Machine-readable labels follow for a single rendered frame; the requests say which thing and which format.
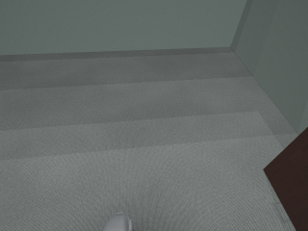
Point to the left robot thigh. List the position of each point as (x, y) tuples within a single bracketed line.
[(118, 223)]

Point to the cabinet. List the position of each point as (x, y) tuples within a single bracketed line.
[(288, 175)]

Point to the robot left shin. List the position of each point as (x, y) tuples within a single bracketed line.
[(120, 214)]

